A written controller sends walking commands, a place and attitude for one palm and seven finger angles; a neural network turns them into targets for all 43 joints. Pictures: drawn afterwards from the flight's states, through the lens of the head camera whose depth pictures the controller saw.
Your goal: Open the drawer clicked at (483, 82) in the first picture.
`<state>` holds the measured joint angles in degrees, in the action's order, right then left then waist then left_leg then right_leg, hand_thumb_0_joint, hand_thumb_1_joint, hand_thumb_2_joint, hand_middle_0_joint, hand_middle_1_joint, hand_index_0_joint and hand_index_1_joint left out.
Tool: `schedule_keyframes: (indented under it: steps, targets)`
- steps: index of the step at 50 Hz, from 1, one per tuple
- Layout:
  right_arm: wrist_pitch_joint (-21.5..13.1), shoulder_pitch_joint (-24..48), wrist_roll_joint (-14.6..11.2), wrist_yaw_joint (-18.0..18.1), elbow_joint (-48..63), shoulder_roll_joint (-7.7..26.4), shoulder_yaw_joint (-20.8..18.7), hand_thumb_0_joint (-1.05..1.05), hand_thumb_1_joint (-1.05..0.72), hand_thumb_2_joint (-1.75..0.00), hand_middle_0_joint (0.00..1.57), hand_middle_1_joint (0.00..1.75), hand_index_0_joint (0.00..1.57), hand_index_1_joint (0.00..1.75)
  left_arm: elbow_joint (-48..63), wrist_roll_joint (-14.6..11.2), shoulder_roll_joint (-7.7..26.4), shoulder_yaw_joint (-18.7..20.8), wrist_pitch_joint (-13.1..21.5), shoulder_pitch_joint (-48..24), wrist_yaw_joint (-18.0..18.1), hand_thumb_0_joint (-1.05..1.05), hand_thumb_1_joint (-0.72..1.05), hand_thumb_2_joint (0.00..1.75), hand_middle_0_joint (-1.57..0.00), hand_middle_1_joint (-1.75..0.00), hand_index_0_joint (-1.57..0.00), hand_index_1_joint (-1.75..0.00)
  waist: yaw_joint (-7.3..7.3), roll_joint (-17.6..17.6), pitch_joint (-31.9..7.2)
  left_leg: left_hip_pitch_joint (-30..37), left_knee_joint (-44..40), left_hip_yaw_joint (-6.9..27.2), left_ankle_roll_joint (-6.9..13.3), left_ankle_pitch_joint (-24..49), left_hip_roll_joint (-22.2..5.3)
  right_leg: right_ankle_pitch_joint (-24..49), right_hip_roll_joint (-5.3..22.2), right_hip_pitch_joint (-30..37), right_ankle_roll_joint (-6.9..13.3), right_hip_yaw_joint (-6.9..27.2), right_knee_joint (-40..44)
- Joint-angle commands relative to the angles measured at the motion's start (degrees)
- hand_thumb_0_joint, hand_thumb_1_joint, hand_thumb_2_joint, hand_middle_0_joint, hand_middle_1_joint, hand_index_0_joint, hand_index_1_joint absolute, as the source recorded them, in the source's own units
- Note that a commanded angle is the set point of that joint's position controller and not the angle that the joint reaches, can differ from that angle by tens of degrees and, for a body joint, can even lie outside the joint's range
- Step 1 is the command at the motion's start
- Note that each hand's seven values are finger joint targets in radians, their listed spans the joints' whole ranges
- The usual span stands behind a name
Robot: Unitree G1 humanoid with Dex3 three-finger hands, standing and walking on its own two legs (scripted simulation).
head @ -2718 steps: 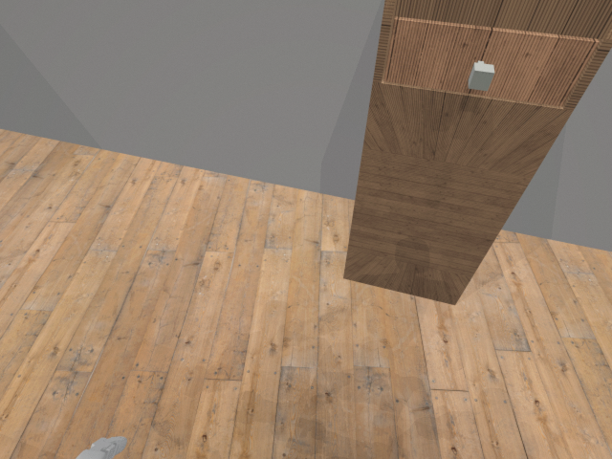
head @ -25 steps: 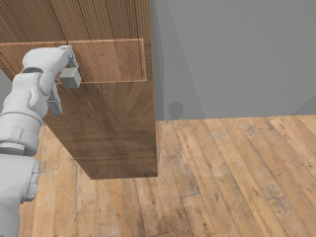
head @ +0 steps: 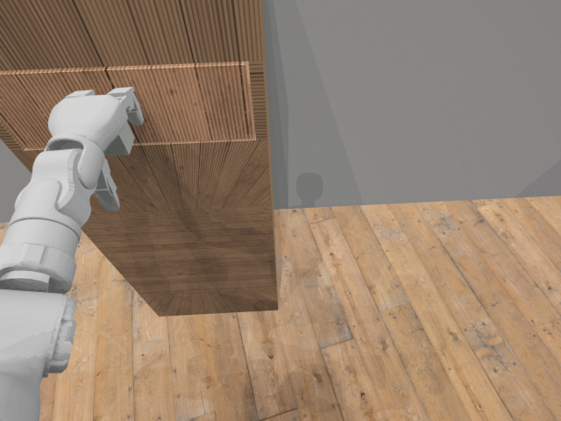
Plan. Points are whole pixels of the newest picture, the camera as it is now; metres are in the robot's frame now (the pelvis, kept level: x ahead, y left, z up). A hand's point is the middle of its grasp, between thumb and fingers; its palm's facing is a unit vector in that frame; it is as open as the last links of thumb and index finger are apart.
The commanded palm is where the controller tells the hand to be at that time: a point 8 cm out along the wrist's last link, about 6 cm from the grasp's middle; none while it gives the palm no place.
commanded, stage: lower the fingers behind the handle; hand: left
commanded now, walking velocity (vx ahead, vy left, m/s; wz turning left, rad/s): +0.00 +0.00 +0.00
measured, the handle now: (117, 128) +0.51 +0.24 +0.14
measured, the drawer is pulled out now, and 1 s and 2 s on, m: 0.00 0.00 0.02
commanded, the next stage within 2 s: close the thumb around the handle in 0.42 s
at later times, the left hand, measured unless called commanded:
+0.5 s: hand (108, 156) +0.46 +0.25 +0.13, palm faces -0.01 -0.03 -1.00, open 14.0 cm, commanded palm +0.44 +0.26 +0.19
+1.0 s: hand (106, 157) +0.46 +0.25 +0.13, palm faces -0.02 -0.02 -1.00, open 8.0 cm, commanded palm +0.44 +0.26 +0.19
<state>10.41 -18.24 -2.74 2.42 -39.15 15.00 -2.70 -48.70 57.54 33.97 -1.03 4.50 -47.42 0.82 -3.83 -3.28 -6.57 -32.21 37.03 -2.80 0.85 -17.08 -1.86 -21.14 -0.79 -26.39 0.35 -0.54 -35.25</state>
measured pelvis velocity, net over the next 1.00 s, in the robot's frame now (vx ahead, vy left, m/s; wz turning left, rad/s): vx -0.01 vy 0.00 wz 0.00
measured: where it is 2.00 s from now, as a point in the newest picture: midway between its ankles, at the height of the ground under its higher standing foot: outside the picture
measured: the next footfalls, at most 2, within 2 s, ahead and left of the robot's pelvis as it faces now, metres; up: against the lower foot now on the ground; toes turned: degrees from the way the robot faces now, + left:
none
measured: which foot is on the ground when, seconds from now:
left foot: down 0.00-1.00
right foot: down 0.00-1.00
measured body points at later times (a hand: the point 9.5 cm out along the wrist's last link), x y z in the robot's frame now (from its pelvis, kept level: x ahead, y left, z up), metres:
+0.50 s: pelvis +0.00 +0.00 +0.00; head +0.05 -0.01 +0.45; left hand +0.46 +0.25 +0.18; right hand +0.06 -0.28 -0.13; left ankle +0.00 +0.11 -0.72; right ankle -0.05 -0.12 -0.72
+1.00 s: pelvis -0.01 +0.00 +0.00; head +0.04 -0.01 +0.45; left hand +0.45 +0.24 +0.18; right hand +0.05 -0.27 -0.13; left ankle +0.00 +0.11 -0.72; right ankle -0.05 -0.12 -0.72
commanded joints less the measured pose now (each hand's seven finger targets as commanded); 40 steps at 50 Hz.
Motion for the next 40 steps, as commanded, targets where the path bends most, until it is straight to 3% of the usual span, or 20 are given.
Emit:
schedule_keyframes:
  steps: [1,3,7,10,13,14,16,22,26,27,28,30,33,36,37,38,40]
  targets:
    - [-1.2,-1.9,0.2,1.3,5.6,9.1,-2.5,0.00,-0.90,-0.90,0.20,0.30,0.20,0.30,6.8,0.0,18.1,5.9,-2.3,-23.3,1.7,0.00,-0.50,0.30,-0.30,-1.20,-0.30,-1.20,0.35,3.4,-18.3,14.0,-1.3,0.2,2.3,22.3,2.6,25.6,-2.0,5.8,0.8,-0.2,3.3]
    - [-1.2,-1.6,0.1,1.4,5.9,9.0,-2.5,0.00,-0.90,-0.90,0.20,0.30,0.20,0.30,8.8,0.2,18.6,6.0,-1.8,-24.1,1.6,0.00,-0.50,0.30,-0.30,-1.20,-0.30,-1.20,0.66,1.2,-19.9,15.4,-1.3,0.1,2.3,23.1,2.5,25.5,-2.0,6.0,0.9,0.1,3.2]
    - [-1.1,-1.6,0.3,1.6,6.2,9.0,-2.5,0.00,-0.90,-0.90,0.20,0.30,0.20,0.30,8.2,0.2,19.5,7.1,-1.4,-23.0,1.4,0.00,-0.50,0.30,-0.30,-1.20,-0.30,-1.20,0.68,2.6,-20.1,15.3,-1.2,0.1,2.4,23.6,2.5,26.1,-2.0,6.9,1.0,0.2,3.3]
    - [-1.3,-1.2,0.3,1.4,6.8,8.8,-2.5,0.00,-0.90,-0.90,0.20,0.30,0.20,0.30,10.0,-0.2,18.5,6.8,-0.8,-21.8,1.3,0.00,-0.50,0.30,-0.30,-1.20,-0.30,-1.20,1.38,0.9,-20.6,16.3,-1.4,0.0,2.3,24.0,2.4,26.0,-2.0,6.8,1.0,0.1,3.0]
    - [-1.1,-1.1,0.3,1.6,6.8,8.9,-2.6,0.00,-0.90,-0.90,0.20,0.30,0.20,0.30,10.5,-0.1,20.2,8.1,-0.3,-21.4,1.6,0.00,-0.50,0.30,-0.30,-1.20,-0.30,-1.20,1.47,1.7,-21.2,15.9,-1.2,0.1,2.3,25.1,2.4,27.3,-1.9,7.8,0.9,0.2,2.9]
    - [-1.2,-0.9,0.3,1.4,6.9,8.8,-2.6,0.00,-0.90,-0.90,0.20,0.30,0.20,0.30,11.1,-0.3,18.4,6.7,-0.3,-22.0,1.6,0.00,-0.50,0.30,-0.30,-1.20,-0.30,-1.20,1.09,0.7,-20.0,16.2,-1.3,0.2,2.3,24.3,2.3,26.2,-2.0,6.6,0.9,0.0,3.0]
    - [-1.3,-0.7,0.1,1.5,6.6,9.0,-2.6,0.00,-0.90,-0.90,0.20,0.30,0.20,0.30,10.2,-0.2,19.3,7.3,-0.5,-22.2,1.9,0.00,-0.50,0.30,-0.30,-1.20,-0.30,-1.20,0.78,1.3,-18.3,15.7,-1.4,0.1,2.3,22.6,2.3,24.6,-2.0,5.5,0.9,0.1,3.5]
    - [-1.5,-1.0,0.4,1.7,6.1,9.2,-2.8,0.00,-0.90,-0.90,0.20,0.30,0.20,0.30,10.8,-0.2,21.1,9.0,-0.5,-22.9,2.9,0.00,-0.50,0.30,-0.30,-1.20,-0.30,-1.20,1.00,1.1,-21.1,16.3,-1.3,0.3,2.3,24.0,2.3,25.7,-2.0,7.1,1.1,0.1,3.3]
    - [-1.6,-0.9,0.2,1.6,5.8,9.0,-2.7,0.00,-0.90,-0.90,0.20,0.30,0.20,0.30,9.5,-0.1,19.1,6.8,-1.3,-24.3,3.0,0.00,-0.50,0.30,-0.30,-1.20,-0.30,-1.20,0.47,-0.4,-18.9,16.6,-1.6,0.4,2.0,22.0,2.1,22.6,-2.1,4.2,1.1,-0.3,3.5]
    - [-1.6,-1.2,0.4,1.7,5.7,9.3,-2.7,0.00,-0.90,-0.90,0.20,0.30,0.20,0.30,10.0,-0.1,20.0,7.5,-1.2,-25.0,2.9,0.00,-0.44,0.32,-0.30,-1.21,-0.30,-1.21,0.33,0.9,-19.8,16.4,-1.6,0.3,2.2,22.5,2.1,23.5,-2.0,5.5,1.0,-0.2,3.7]
    - [-1.6,-1.1,0.3,1.7,5.8,9.2,-2.7,0.00,-0.90,-0.90,0.20,0.30,0.20,0.30,10.2,0.2,21.4,8.4,-1.1,-25.1,3.0,0.00,-0.39,0.35,-0.31,-1.21,-0.31,-1.21,0.90,-0.2,-21.2,16.7,-1.6,0.4,2.1,23.2,2.2,24.3,-2.0,6.1,1.1,0.0,3.3]
    - [-1.6,-1.1,0.2,1.6,6.0,8.9,-2.6,0.00,-0.90,-0.90,0.20,0.30,0.20,0.30,10.5,0.1,17.8,5.5,-1.4,-25.4,2.9,0.00,-0.28,0.40,-0.32,-1.22,-0.32,-1.22,0.29,-1.1,-20.6,17.4,-1.5,0.4,2.1,23.5,2.2,23.8,-2.0,4.8,1.2,-0.4,3.2]
    - [-1.6,-1.4,0.3,1.5,5.9,9.1,-2.8,0.00,-0.90,-0.90,0.20,0.30,0.20,0.30,10.1,-0.1,19.0,7.0,-1.3,-24.5,2.9,0.00,-0.11,0.47,-0.33,-1.24,-0.33,-1.24,0.65,0.2,-21.1,17.9,-1.5,0.6,2.1,23.3,2.0,23.3,-2.1,5.0,1.1,-0.3,3.2]
    - [-1.8,-1.5,0.4,1.5,5.9,9.0,-2.9,0.00,-0.90,-0.90,0.20,0.30,0.20,0.30,11.5,-0.4,16.5,5.0,-1.1,-25.5,2.7,0.00,0.06,0.54,-0.34,-1.26,-0.34,-1.26,0.10,0.7,-20.7,18.3,-1.5,0.7,2.2,23.5,2.1,23.5,-2.2,4.4,1.1,-0.4,3.5]
    - [-1.7,-1.5,0.5,1.6,5.9,9.1,-3.0,0.00,-0.90,-0.90,0.20,0.30,0.20,0.30,11.8,-0.6,17.6,6.2,-0.8,-25.1,2.6,0.00,0.12,0.56,-0.34,-1.27,-0.34,-1.27,0.18,1.7,-21.7,18.4,-1.3,0.8,2.3,24.3,2.0,24.3,-2.2,5.5,1.1,-0.3,3.5]
    - [-1.8,-1.4,0.4,1.5,6.1,9.0,-2.9,0.00,-0.90,-0.90,0.20,0.30,0.20,0.30,12.2,-0.4,17.9,6.4,-0.7,-24.4,2.6,0.00,0.17,0.59,-0.35,-1.27,-0.35,-1.27,0.88,0.3,-22.0,18.6,-1.5,0.8,2.3,24.8,2.2,24.6,-2.1,5.6,1.2,-0.2,3.3]
    - [-1.7,-1.2,0.4,1.5,6.3,8.8,-2.9,0.00,-0.90,-0.90,0.20,0.30,0.20,0.30,12.7,-0.3,16.8,5.5,-0.7,-24.0,2.7,0.00,0.28,0.64,-0.36,-1.28,-0.36,-1.28,0.78,0.3,-21.6,18.8,-1.5,0.8,2.3,24.3,2.2,24.1,-2.2,5.1,1.1,-0.2,3.3]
